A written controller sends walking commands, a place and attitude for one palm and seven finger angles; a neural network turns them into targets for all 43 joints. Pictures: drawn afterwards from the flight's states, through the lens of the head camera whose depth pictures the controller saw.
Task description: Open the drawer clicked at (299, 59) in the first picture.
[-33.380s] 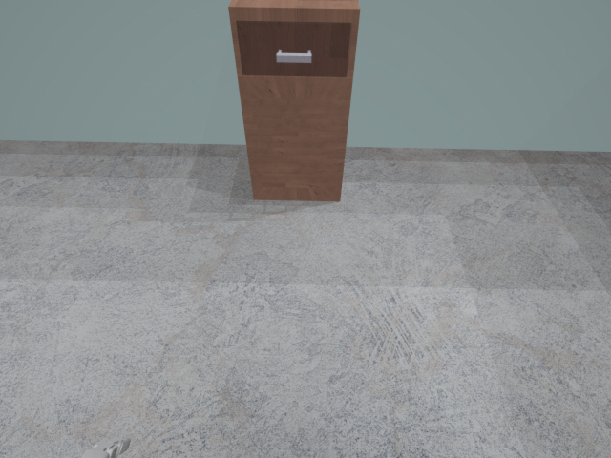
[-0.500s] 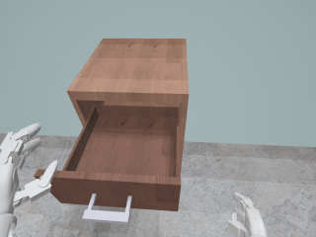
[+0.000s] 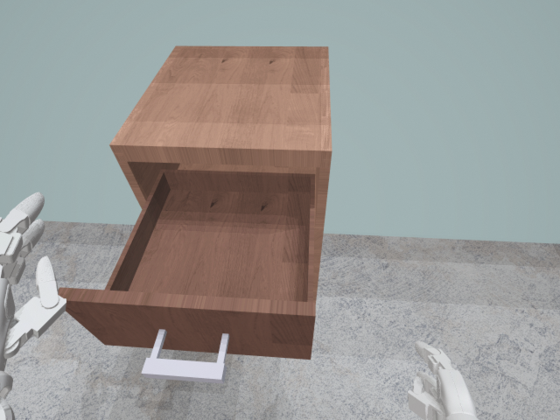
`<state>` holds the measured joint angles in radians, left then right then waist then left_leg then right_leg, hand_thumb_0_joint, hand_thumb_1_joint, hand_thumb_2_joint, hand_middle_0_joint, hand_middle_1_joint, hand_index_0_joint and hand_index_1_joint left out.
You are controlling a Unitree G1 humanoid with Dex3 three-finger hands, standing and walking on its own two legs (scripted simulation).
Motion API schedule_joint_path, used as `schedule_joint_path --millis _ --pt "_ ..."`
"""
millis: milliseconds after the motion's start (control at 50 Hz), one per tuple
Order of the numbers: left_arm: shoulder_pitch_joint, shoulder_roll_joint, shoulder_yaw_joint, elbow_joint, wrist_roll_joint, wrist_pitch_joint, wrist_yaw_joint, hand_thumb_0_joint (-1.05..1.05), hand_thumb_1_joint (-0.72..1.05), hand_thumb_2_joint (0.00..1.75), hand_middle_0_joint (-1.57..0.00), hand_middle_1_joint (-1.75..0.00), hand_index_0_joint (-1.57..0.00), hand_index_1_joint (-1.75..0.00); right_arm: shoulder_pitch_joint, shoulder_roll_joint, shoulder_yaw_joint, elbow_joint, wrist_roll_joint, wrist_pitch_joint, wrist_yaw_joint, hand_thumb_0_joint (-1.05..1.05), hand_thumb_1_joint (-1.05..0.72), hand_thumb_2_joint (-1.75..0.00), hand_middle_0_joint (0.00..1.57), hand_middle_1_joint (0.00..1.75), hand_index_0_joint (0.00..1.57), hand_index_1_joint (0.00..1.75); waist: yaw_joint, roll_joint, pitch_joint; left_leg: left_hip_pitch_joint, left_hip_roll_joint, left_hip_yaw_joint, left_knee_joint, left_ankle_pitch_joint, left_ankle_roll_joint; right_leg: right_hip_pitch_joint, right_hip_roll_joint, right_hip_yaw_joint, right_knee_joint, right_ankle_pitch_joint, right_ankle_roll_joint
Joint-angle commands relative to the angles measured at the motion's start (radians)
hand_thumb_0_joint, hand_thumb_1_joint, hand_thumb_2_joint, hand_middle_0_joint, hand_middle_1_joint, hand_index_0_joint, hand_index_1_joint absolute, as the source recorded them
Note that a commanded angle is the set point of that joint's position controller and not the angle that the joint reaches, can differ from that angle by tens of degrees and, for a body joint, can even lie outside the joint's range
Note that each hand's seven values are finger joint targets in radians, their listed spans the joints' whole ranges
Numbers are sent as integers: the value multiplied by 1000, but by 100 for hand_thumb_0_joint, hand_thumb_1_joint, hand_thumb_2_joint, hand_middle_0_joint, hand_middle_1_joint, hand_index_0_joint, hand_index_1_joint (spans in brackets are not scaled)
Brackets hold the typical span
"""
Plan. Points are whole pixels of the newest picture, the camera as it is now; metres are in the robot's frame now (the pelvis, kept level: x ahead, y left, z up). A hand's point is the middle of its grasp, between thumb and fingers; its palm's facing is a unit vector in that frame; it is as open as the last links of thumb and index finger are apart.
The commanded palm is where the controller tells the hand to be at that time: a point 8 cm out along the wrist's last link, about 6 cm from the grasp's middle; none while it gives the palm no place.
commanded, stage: step back with the hand held close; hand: left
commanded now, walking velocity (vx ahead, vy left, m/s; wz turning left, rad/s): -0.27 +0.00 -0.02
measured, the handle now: (188, 354) +0.22 +0.17 -0.06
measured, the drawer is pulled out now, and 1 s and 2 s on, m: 0.30 0.30 0.30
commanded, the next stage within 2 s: stop stepping back and stand still in 1.24 s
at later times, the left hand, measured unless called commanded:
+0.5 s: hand (15, 363) +0.14 +0.26 +0.15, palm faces +0.30 -0.82 -0.49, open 7.4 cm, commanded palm +0.08 +0.30 +0.18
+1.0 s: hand out of the picture +0.11 +0.28 +0.15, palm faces +0.34 -0.82 -0.47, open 7.4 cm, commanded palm +0.03 +0.32 +0.18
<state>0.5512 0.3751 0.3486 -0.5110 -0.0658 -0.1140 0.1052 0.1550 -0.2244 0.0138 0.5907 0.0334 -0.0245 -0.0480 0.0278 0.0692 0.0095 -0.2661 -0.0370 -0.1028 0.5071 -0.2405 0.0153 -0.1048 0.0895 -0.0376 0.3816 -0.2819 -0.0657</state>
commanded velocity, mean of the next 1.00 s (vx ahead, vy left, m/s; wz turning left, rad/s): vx -0.32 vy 0.00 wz -0.03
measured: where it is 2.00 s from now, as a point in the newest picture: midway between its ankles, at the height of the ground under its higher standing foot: outside the picture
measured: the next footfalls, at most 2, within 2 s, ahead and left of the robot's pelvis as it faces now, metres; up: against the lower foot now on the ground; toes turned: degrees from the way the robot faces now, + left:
right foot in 1.26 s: -0.23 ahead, -0.12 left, +0.00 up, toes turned +7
left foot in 1.50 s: -0.12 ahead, +0.06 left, +0.00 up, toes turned -2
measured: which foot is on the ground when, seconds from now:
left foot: down 0.00-1.00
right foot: down 0.00-0.90, up 0.92-1.00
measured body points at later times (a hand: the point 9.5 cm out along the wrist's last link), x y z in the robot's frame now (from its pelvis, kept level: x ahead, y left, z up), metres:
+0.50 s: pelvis -0.05 +0.03 -0.01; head -0.03 +0.04 +0.44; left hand +0.12 +0.31 +0.18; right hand +0.14 -0.20 -0.08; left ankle +0.02 +0.11 -0.74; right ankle -0.05 -0.07 -0.74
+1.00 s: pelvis -0.10 +0.04 -0.01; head -0.06 +0.07 +0.43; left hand +0.08 +0.32 +0.18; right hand +0.08 -0.20 -0.09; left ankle +0.02 +0.11 -0.74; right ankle -0.12 -0.09 -0.70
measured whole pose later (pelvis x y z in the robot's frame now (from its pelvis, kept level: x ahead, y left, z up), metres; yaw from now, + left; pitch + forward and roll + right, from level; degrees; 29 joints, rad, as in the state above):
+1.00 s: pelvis -0.10 +0.04 -0.01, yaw +0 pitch +2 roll -4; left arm 0.62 0.45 0.42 -0.68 -0.04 -0.17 0.15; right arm 0.17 -0.18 -0.01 0.59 0.00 -0.05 -0.05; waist -0.02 -0.01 0.02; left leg -0.51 -0.01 -0.04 0.59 -0.13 0.06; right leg -0.42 0.09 -0.01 0.86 -0.46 -0.01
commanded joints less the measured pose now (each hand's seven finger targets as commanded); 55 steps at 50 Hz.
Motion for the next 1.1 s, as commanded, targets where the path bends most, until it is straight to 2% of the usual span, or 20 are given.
schedule_joint_path --millis 0,80,100,120,220,320,480,580,640,700,760,780,820,860,880,920,960,980,1020,1080 --pt "91 128 82 -204 4 -76 5 0 90 90 -20 -30 -20 -30 -116 -119 -55 -164 -4 -14 -2 0 -90 -90 20 30 20 30 -16 -3 -155 143 58 10 12 385 43 -93 -162 51 -48 415 82" --pt "137 168 123 -267 3 -73 16 0 90 90 -20 -30 -20 -30 -118 -113 -70 -179 0 15 -8 0 -90 -90 20 30 20 30 -23 -76 -213 106 75 -1 19 406 37 -61 -157 46 -13 400 75" --pt "127 208 151 -295 3 -75 22 0 90 90 -20 -30 -20 -30 -124 -120 -71 -182 1 18 -13 0 -90 -90 20 30 20 30 -22 -70 -224 102 81 -4 15 414 37 -62 -159 51 -5 401 72" --pt "137 200 150 -298 -1 -73 26 0 90 90 -20 -30 -20 -30 -125 -108 -74 -189 7 18 -18 0 -90 -90 20 30 20 30 -25 -78 -224 95 86 -9 17 414 33 -61 -163 53 7 388 67" --pt "147 208 159 -328 -4 -70 41 0 90 90 -20 -30 -20 -30 -115 -108 -76 -188 5 18 -32 0 -90 -90 20 30 20 30 -27 2 -208 40 118 -53 -16 405 36 -72 -141 47 45 290 58" --pt "154 187 148 -311 -4 -68 42 0 90 90 -20 -30 -20 -30 -114 -113 -74 -188 1 3 -32 0 -90 -90 20 30 20 30 -26 22 -166 -94 152 -105 -98 216 49 -47 -110 42 92 140 59" --pt "115 182 153 -346 15 -97 44 0 90 90 -20 -30 -20 -30 -103 -122 -63 -204 -5 -35 -25 0 -90 -90 20 30 20 30 -33 21 -112 -367 164 -144 -162 -272 76 24 -94 78 142 0 60" --pt "87 180 151 -369 22 -115 51 0 90 90 -20 -30 -20 -30 -78 -122 -59 -202 -11 -61 -21 0 -90 -90 20 30 20 30 -37 24 -96 -381 150 -137 -124 -328 69 -29 -101 101 119 -77 52" --pt "76 183 151 -369 19 -122 58 0 90 90 -20 -30 -20 -30 -72 -118 -59 -192 -16 -68 -21 0 -90 -90 20 30 20 30 -42 -13 -86 -310 129 -109 -56 -295 49 -132 -136 138 45 -134 35" --pt "63 196 148 -369 10 -129 69 0 90 90 -20 -30 -20 -30 -61 -118 -69 -158 -18 -65 -21 0 -90 -90 20 30 20 30 -51 -64 -100 -120 62 -32 148 -169 6 -331 -244 223 -71 -132 -25" --pt "45 184 122 -349 6 -126 75 0 90 90 -20 -30 -20 -30 -66 -101 -65 -128 -20 -53 -18 0 -90 -90 20 30 20 30 -56 -130 -103 -37 26 22 274 -94 -14 -405 -329 218 -88 -54 -61" --pt "48 191 128 -343 8 -125 75 0 90 90 -20 -30 -20 -30 -73 -94 -65 -125 -21 -47 -18 0 -90 -90 20 30 20 30 -54 -136 -101 -27 30 26 246 -80 -11 -402 -322 195 -76 -25 -53" --pt "64 200 140 -358 6 -122 74 0 90 90 -20 -30 -20 -30 -87 -100 -63 -133 -20 -37 -22 0 -90 -90 20 30 20 30 -50 -51 -98 -66 86 -44 84 13 7 -345 -235 118 16 20 -14" --pt "74 223 167 -393 8 -131 69 0 90 90 -20 -30 -20 -30 -107 -113 -62 -158 -15 -45 -25 0 -90 -90 20 30 20 30 -37 107 -105 -217 220 -183 -133 9 53 -201 -100 47 208 -36 42" --pt "81 223 174 -407 14 -141 63 0 90 90 -20 -30 -20 -30 -98 -115 -63 -172 -16 -57 -21 0 -90 -90 20 30 20 30 -35 197 -115 -327 294 -259 -249 -121 86 -104 -40 28 360 -156 56" --pt "63 233 203 -413 33 -143 68 0 90 90 -20 -30 -20 -30 -74 -105 -67 -169 -41 -73 -19 0 -90 -90 20 30 20 30 -41 233 -118 -459 368 -361 -369 -352 144 -52 -12 73 638 -227 61" --pt "55 213 181 -438 13 -141 67 0 90 90 -20 -30 -20 -30 -58 -98 -67 -149 -48 -92 -11 0 -90 -90 20 30 20 30 -34 84 -137 -281 342 -297 -269 -143 143 -195 -36 101 637 -234 59" --pt "88 199 175 -426 13 -140 63 0 90 90 -20 -30 -20 -30 -55 -104 -72 -134 -45 -102 -5 0 -90 -90 20 30 20 30 -24 54 -172 -173 316 -241 -223 -76 135 -243 -38 80 604 -234 65" --pt "129 189 163 -426 6 -138 54 0 90 90 -20 -30 -20 -30 -47 -107 -71 -120 -38 -114 4 0 -90 -90 20 30 20 30 -25 40 -235 -38 283 -190 -198 -17 118 -278 -24 46 556 -249 75" --pt "98 195 163 -447 -4 -154 36 0 90 90 -20 -30 -20 -30 -49 -111 -54 -101 -45 -136 13 0 -90 -90 20 30 20 30 -33 130 -245 26 252 -169 -217 -21 98 -279 -6 20 436 -264 74"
